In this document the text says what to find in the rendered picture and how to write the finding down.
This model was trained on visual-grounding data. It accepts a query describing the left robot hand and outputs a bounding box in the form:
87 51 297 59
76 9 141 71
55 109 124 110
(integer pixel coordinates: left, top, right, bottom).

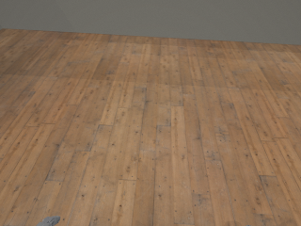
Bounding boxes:
36 216 60 226

